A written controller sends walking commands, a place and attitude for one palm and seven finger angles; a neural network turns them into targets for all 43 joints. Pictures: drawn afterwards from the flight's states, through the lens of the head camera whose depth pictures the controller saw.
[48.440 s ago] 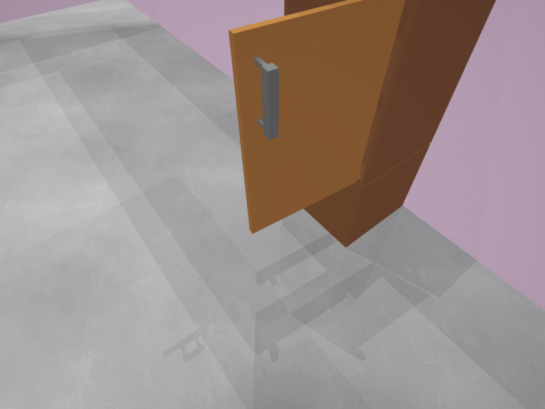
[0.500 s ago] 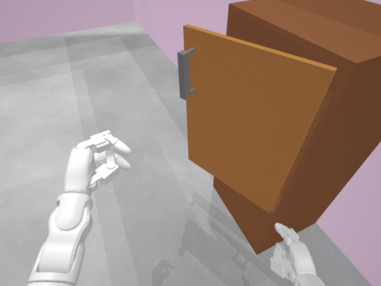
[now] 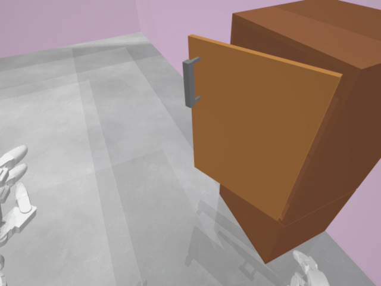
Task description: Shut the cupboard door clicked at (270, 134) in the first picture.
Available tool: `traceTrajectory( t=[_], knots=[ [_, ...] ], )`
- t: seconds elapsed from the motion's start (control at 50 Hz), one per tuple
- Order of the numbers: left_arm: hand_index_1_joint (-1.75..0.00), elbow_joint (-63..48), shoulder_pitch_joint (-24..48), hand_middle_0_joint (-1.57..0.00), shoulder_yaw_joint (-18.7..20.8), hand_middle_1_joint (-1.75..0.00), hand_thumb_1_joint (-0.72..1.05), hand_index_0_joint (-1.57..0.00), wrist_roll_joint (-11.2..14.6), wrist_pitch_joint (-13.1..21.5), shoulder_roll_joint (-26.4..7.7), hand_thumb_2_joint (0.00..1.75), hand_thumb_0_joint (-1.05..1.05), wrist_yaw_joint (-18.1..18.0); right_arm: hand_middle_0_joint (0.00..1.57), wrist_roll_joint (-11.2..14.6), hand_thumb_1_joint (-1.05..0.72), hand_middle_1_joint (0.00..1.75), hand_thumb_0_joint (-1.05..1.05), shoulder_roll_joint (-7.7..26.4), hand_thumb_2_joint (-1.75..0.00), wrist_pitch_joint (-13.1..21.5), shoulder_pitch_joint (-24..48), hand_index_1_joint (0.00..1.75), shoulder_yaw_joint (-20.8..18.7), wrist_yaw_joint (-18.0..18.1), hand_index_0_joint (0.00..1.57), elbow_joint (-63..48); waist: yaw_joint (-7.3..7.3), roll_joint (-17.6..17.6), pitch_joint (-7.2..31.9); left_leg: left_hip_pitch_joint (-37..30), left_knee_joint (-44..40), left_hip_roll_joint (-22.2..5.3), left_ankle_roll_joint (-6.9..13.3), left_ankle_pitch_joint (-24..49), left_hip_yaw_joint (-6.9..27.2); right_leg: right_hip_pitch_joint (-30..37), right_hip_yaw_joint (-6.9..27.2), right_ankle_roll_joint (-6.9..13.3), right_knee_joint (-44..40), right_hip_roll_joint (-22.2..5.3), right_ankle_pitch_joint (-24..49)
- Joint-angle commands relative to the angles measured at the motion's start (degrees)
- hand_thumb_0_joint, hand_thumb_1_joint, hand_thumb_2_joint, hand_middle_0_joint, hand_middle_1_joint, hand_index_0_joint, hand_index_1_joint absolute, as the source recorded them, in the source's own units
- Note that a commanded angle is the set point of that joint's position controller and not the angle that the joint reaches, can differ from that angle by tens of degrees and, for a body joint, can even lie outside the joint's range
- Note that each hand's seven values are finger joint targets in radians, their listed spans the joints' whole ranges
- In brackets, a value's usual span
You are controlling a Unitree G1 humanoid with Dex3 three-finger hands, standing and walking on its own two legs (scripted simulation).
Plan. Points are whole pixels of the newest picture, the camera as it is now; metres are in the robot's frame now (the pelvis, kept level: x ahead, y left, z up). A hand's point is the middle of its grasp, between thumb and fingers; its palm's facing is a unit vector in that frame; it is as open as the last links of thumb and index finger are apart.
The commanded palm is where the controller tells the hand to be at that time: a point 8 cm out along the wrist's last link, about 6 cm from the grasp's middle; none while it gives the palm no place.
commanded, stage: draw the hand back to the body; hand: left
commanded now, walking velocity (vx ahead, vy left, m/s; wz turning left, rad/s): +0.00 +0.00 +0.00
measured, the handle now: (193, 82) +0.67 +0.08 +0.12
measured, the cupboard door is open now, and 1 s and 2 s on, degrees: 23 23 23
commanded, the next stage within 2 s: step back with the hand held close in 0.28 s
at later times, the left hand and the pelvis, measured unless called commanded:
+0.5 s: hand (36, 204) +0.18 +0.27 +0.17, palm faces +0.48 -0.76 -0.44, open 7.4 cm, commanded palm +0.13 +0.30 +0.17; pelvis -0.01 +0.00 +0.00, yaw +0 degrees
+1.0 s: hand (1, 250) +0.11 +0.29 +0.16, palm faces +0.48 -0.75 -0.46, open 7.4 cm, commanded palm +0.06 +0.31 +0.17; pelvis -0.09 +0.01 -0.02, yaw -1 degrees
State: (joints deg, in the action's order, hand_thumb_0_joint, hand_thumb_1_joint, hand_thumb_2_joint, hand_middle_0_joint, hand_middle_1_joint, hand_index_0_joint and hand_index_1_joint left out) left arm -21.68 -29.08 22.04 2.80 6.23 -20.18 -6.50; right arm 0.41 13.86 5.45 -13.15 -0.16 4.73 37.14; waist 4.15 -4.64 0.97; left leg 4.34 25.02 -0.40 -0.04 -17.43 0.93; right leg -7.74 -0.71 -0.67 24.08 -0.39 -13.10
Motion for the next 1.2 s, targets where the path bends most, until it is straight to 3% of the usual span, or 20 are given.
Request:
traceTrajectory(
  t=[0.0,0.08,0.14,0.24,0.3,0.38,0.4,0.42,0.48,0.54,0.64,0.66,0.76,0.9,0.94,0.96,1.02,1.04,1.08,1.18],
  knots=[
    [-0.3,-9.1,11.7,-0.2,1.6,-0.3,0.9,-0.2,-0.5,3.8,-8.0,0.9,0.0,-1.4,0.2,0.1,-0.9,0.3,0.0,5.1,-0.9,4.5,7.8,0.3,-1.7,0.9,0.2,-8.6,-2.24,2.0,-1.7,5.6,-4.9,-0.2,0.3,12.3,-2.8,-0.4,-2.6,0.4,-3.1,0.4,5.0],
    [-0.3,-9.5,11.1,-0.2,3.3,-0.3,0.9,-0.2,-0.5,4.1,-9.5,0.9,0.0,-1.6,0.2,-0.1,-0.9,0.3,0.0,4.9,-0.9,4.7,8.2,0.3,-1.6,1.1,0.2,-8.9,-1.1,3.4,1.9,5.0,-5.2,0.0,0.5,12.7,-2.5,2.3,-2.5,0.6,-2.4,0.2,5.5],
    [-0.3,-11.3,8.9,-0.2,5.8,-0.3,0.9,-0.2,-0.4,4.2,-11.7,0.9,0.0,-1.5,0.2,-0.4,-0.9,0.3,0.0,4.7,-0.9,4.8,8.6,0.3,-1.4,0.9,0.2,-8.9,-0.13,0.7,4.5,4.9,-4.9,0.2,0.3,15.1,-2.8,5.2,-2.2,0.8,-2.1,0.1,8.6],
    [-0.3,-12.8,7.2,-0.2,6.3,-0.3,0.9,-0.2,-0.4,3.8,-11.7,0.9,0.0,-1.3,0.2,-0.5,-0.9,0.3,0.0,4.0,-0.9,4.9,8.9,0.3,-1.0,0.4,0.2,-9.0,-0.19,-2.0,2.8,5.7,-4.7,-0.2,-0.4,16.9,-2.9,5.0,-2.2,1.0,-2.4,0.3,10.0],
    [-0.3,-11.4,7.6,-0.2,5.2,-0.3,0.9,-0.2,-0.1,3.5,-10.0,0.9,0.0,-1.1,0.2,-0.4,-0.9,0.3,0.0,3.8,-0.9,4.5,8.7,0.3,-0.8,0.3,0.2,-9.3,-0.71,-0.9,0.4,6.4,-5.1,-0.4,-0.6,15.5,-3.0,3.6,-2.3,0.9,-2.6,0.4,8.6],
    [-0.3,-10.2,7.3,-0.2,5.2,-0.3,0.9,-0.2,0.1,3.4,-9.8,0.9,0.0,-0.9,0.2,-0.2,-0.9,0.3,0.0,4.0,-0.9,4.1,8.6,0.3,-1.2,0.4,0.2,-9.3,-0.72,1.2,1.2,6.0,-5.1,-0.4,-0.2,14.8,-3.3,3.6,-2.1,0.7,-3.0,0.3,8.2],
    [-0.3,-12.2,13.5,-0.2,11.4,-0.3,0.9,-0.2,0.5,5.7,-16.4,0.9,0.0,-1.2,0.2,0.3,-0.9,0.3,0.0,6.9,-0.9,2.8,7.9,0.3,-1.8,0.1,0.2,-11.1,-3.04,1.3,0.1,10.5,-2.6,-1.6,1.3,8.6,-2.7,0.4,3.4,1.3,-4.4,-2.2,10.8],
    [-0.3,-8.1,7.8,-0.2,7.9,-0.3,0.9,-0.2,0.5,6.1,-12.1,0.9,0.0,-0.8,0.2,0.3,-0.9,0.3,0.0,5.9,-0.9,2.2,7.6,0.3,-1.8,0.3,0.2,-10.4,-3.35,3.9,1.3,9.9,-0.9,-1.2,1.4,8.0,-2.1,-0.9,3.9,1.8,-4.5,-4.0,11.4],
    [-0.3,-8.4,5.2,-0.2,6.0,-0.3,0.9,-0.2,0.1,6.7,-10.9,0.9,0.0,-0.9,0.2,0.3,-0.9,0.3,0.0,5.8,-0.9,0.9,7.8,0.3,-2.0,0.0,0.2,-10.6,-3.63,5.0,4.4,9.3,2.0,-1.0,1.1,10.6,-2.1,-1.5,5.3,2.6,-3.5,-6.2,15.0],
    [-0.3,-11.3,3.3,-0.2,7.9,-0.3,0.9,-0.2,0.1,7.0,-13.4,0.9,0.0,-1.7,0.2,0.4,-0.9,0.3,0.0,6.4,-0.9,-0.1,7.9,0.3,-2.6,0.2,0.2,-11.1,-3.53,4.3,8.9,9.3,3.0,-1.7,0.8,17.1,-1.2,0.5,4.3,2.6,0.4,-6.5,22.3],
    [-0.3,-15.7,-0.4,-0.2,12.1,-0.3,0.9,-0.2,0.2,7.1,-16.9,0.9,0.0,-2.8,0.2,0.4,-0.9,0.3,0.0,6.6,-0.9,-1.9,8.3,0.3,-3.0,0.9,0.2,-13.2,-3.29,1.7,12.7,12.0,2.3,-3.5,0.4,27.1,0.2,3.3,1.9,1.2,7.2,-4.6,28.2],
    [-0.3,-16.4,-1.0,-0.2,11.2,-0.3,0.9,-0.2,0.4,7.1,-15.7,0.9,0.0,-2.7,0.2,0.6,-0.9,0.3,0.0,6.1,-0.9,-2.3,8.1,0.3,-2.9,0.9,0.2,-13.9,-3.49,1.9,12.4,12.9,2.2,-3.8,0.3,28.3,0.4,3.4,1.8,1.1,8.4,-4.3,28.5],
    [-0.3,-15.1,-2.0,-0.2,11.5,-0.3,0.9,-0.2,0.1,7.6,-14.8,0.9,0.0,-3.0,0.2,0.3,-0.9,0.3,0.0,6.6,-0.9,-2.7,7.1,0.3,-3.1,1.0,0.2,-14.5,-3.77,-0.2,8.2,22.4,-1.2,-5.7,1.8,16.3,2.1,3.7,1.8,0.0,10.8,-2.4,20.3],
    [-0.3,-13.5,2.6,-0.2,9.4,-0.3,0.9,-0.2,-1.5,9.4,-12.6,0.9,0.0,-3.3,0.2,0.6,-0.9,0.3,0.0,7.7,-0.9,-1.0,5.3,0.3,-2.9,0.8,0.2,-14.5,-4.3,-1.4,2.8,40.7,-5.6,-6.8,4.8,-15.4,3.8,8.1,3.3,-0.5,15.0,-0.9,10.5],
    [-0.3,-13.8,4.9,-0.2,10.7,-0.3,0.9,-0.2,-2.4,10.0,-14.5,0.9,0.0,-3.6,0.2,0.4,-0.9,0.3,0.0,8.2,-0.9,-0.5,5.4,0.3,-2.9,0.9,0.2,-14.4,-4.21,-1.0,1.7,44.0,-5.5,-6.6,5.4,-21.6,4.4,8.5,4.6,-0.4,14.5,-0.9,6.7],
    [-0.3,-13.9,5.7,-0.2,9.1,-0.3,0.9,-0.2,-2.5,10.2,-12.8,0.9,0.0,-3.6,0.2,0.5,-0.9,0.3,0.0,7.5,-0.9,-0.2,5.0,0.3,-2.6,0.9,0.2,-14.6,-4.47,0.0,1.2,44.7,-4.6,-6.3,5.6,-23.0,4.3,7.9,5.2,-0.3,14.3,-1.1,4.7],
    [-0.3,-15.5,8.7,-0.2,9.4,-0.3,0.9,-0.2,-3.1,11.0,-13.6,0.9,0.0,-4.0,0.2,0.3,-0.9,0.3,0.0,7.5,-0.9,0.7,4.5,0.3,-2.7,0.7,0.2,-14.4,-4.65,2.1,0.3,43.7,-0.1,-4.6,5.3,-25.9,3.5,2.7,8.8,0.6,10.1,-2.3,-4.3],
    [-0.3,-16.7,9.6,-0.2,10.9,-0.3,0.9,-0.2,-3.4,11.4,-15.4,0.9,0.0,-4.2,0.2,0.0,-0.9,0.3,0.0,7.9,-0.9,0.9,4.5,0.3,-2.8,0.7,0.2,-14.1,-4.61,2.0,0.6,42.0,1.1,-4.0,5.0,-25.8,3.4,1.0,10.0,1.1,7.9,-3.0,-7.1],
    [-0.3,-18.4,10.1,-0.2,10.0,-0.3,0.9,-0.2,-3.0,11.8,-14.6,0.9,0.0,-4.5,0.2,-0.1,-0.9,0.3,0.0,6.8,-0.9,1.5,4.3,0.3,-2.3,0.4,0.2,-13.8,-4.86,3.6,0.9,37.1,4.1,-2.7,4.0,-22.8,2.5,-4.9,11.4,2.1,4.7,-4.7,-10.9],
    [-0.3,-17.7,6.7,-0.2,11.3,-0.3,0.9,-0.2,-2.4,12.4,-15.0,0.9,0.0,-5.2,0.2,-0.2,-0.9,0.3,0.0,6.5,-0.9,1.9,3.6,0.3,-2.2,0.1,0.2,-13.0,-4.92,2.6,2.7,34.5,4.3,-2.8,3.5,-21.5,3.4,-7.8,10.6,2.5,4.1,-4.8,-13.3]
  ],
)
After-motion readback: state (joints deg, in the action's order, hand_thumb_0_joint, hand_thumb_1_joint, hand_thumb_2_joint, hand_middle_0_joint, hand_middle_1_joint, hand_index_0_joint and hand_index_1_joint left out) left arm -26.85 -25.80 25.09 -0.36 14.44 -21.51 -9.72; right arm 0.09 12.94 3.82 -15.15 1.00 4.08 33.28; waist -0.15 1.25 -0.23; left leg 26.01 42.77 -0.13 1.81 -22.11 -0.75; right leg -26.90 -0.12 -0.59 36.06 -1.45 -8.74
